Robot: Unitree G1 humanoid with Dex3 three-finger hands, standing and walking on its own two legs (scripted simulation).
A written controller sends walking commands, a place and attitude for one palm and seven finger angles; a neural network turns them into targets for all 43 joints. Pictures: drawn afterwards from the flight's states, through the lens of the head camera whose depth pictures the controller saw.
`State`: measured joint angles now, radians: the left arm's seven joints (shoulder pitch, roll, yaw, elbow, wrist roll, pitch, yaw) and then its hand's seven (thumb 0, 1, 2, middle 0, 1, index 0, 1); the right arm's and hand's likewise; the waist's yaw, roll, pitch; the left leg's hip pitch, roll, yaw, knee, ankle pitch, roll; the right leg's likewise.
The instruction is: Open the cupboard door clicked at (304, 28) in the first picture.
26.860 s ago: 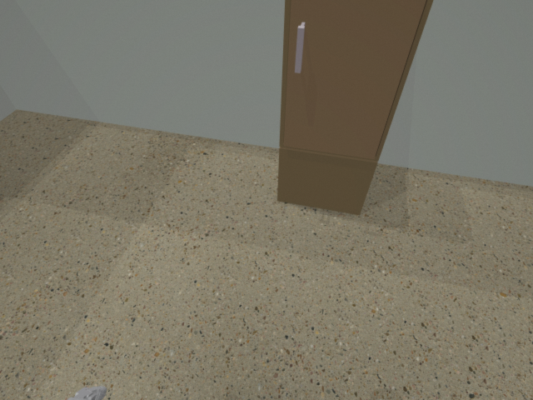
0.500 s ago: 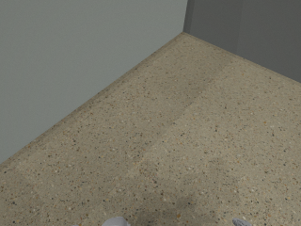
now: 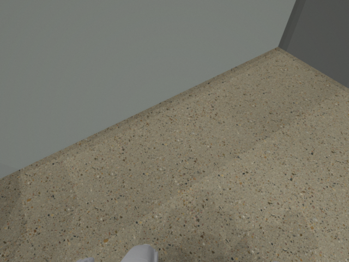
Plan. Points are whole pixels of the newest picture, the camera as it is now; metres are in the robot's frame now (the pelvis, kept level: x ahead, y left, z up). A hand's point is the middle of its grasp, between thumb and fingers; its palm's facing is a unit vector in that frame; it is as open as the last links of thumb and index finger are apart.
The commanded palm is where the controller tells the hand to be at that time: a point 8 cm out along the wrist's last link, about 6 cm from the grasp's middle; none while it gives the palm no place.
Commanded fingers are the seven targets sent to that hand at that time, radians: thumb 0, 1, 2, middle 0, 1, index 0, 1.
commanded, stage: turn to face it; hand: left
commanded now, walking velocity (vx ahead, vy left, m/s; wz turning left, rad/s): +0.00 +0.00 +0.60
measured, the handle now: out of the picture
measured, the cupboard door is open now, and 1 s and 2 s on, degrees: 51 51 51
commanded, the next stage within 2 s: none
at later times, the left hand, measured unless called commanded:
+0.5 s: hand out of the picture +0.04 +0.22 -0.15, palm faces +0.31 -0.90 -0.29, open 7.4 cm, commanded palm none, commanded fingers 0.00 0.90 0.90 -0.20 -0.30 -0.20 -0.30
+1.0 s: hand out of the picture -0.06 +0.18 -0.18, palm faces +0.60 -0.76 -0.24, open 7.4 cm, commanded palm none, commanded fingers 0.00 0.90 0.90 -0.20 -0.30 -0.20 -0.30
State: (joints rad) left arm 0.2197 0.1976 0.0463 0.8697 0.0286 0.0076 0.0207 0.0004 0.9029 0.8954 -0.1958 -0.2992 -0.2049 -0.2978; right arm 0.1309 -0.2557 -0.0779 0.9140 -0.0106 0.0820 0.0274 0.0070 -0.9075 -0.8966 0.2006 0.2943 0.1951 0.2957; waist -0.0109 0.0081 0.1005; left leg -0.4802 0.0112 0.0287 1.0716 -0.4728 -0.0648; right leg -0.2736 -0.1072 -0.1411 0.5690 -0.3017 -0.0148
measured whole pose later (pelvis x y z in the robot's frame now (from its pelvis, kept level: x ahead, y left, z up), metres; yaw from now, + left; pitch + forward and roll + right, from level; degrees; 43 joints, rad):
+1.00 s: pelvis +0.01 -0.04 -0.01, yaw +36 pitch +1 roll +0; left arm 0.18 0.26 0.08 0.91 0.02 0.06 0.01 0.00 0.90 0.90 -0.20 -0.30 -0.20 -0.30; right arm 0.13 -0.22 -0.05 0.88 -0.02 0.03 0.01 0.00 -0.91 -0.90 0.20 0.29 0.20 0.30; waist 0.00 -0.05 0.10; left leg -0.33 0.00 0.01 0.58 -0.26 0.01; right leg -0.47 -0.09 -0.04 1.06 -0.47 0.08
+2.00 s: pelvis +0.07 -0.06 +0.00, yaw +71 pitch +0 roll +1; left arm 0.17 0.21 0.05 0.86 0.02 0.01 0.02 0.00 0.90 0.90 -0.20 -0.30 -0.20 -0.30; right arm 0.17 -0.25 -0.08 0.94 -0.01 0.08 0.01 0.01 -0.91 -0.90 0.20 0.29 0.20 0.30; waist -0.03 0.04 0.09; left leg -0.49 -0.03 -0.05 1.03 -0.47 -0.04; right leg -0.24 -0.05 -0.08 0.56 -0.33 0.00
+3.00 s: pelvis +0.01 +0.11 -0.01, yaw +86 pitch +1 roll +1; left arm 0.34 0.19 0.06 1.10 0.02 0.00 -0.01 0.01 0.91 0.90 -0.20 -0.30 -0.20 -0.30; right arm 0.16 -0.16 -0.03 0.97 -0.03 -0.05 0.00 0.00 -0.91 -0.90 0.20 0.29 0.20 0.30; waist 0.04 -0.05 0.08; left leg -0.34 0.03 0.14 0.58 -0.26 0.02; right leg -0.40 -0.13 -0.07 1.16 -0.46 0.01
